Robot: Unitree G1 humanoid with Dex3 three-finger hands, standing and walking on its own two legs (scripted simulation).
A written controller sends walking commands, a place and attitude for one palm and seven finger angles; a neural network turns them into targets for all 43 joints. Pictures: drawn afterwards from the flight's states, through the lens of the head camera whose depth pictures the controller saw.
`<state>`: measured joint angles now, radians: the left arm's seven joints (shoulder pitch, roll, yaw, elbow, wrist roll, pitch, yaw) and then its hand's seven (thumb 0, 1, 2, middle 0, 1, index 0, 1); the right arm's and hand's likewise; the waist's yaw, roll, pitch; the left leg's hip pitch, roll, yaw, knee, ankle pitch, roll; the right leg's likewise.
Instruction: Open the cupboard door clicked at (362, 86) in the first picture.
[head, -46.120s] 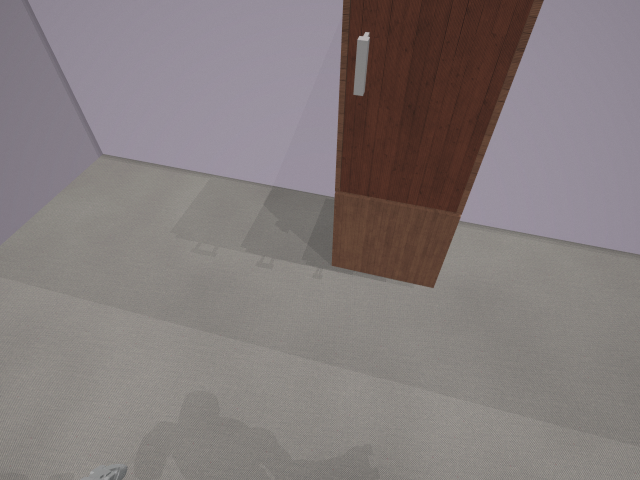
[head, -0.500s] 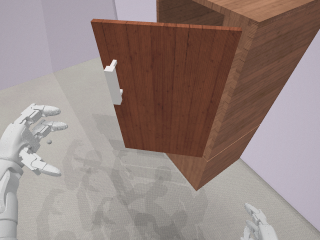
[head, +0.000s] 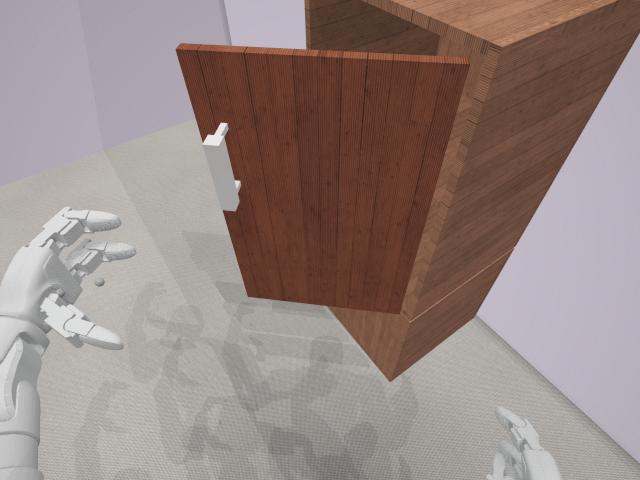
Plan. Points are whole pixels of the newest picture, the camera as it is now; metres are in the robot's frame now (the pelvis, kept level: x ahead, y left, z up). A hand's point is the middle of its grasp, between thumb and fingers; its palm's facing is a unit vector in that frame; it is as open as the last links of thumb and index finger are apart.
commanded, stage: raise the hand with hooked fingers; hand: left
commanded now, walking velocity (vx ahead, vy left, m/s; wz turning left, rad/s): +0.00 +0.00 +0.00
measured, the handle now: (226, 167) +0.53 +0.19 +0.09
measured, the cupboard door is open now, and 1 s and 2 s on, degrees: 47 47 47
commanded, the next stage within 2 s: move the hooked fingers beside the handle in 0.02 s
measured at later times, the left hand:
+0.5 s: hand (124, 248) +0.34 +0.27 +0.12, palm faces -0.03 -1.00 -0.04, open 14.0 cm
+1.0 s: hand (143, 216) +0.40 +0.27 +0.11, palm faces -0.04 -1.00 -0.01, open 14.0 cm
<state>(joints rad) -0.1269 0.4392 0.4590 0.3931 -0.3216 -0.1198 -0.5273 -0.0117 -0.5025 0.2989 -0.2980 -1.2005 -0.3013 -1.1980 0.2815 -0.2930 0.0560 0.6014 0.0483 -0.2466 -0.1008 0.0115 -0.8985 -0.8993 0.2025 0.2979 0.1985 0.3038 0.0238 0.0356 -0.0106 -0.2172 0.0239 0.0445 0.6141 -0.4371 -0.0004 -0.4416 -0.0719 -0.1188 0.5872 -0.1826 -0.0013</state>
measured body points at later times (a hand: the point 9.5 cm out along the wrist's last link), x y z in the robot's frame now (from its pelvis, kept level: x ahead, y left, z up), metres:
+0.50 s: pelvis -0.01 +0.00 +0.00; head +0.03 -0.01 +0.44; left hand +0.34 +0.32 +0.12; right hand +0.13 -0.26 -0.10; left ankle -0.07 +0.11 -0.72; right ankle +0.07 -0.13 -0.72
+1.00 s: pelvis -0.01 +0.00 -0.01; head +0.06 +0.00 +0.44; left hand +0.40 +0.33 +0.11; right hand +0.08 -0.27 -0.11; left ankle -0.07 +0.11 -0.72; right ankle +0.07 -0.13 -0.72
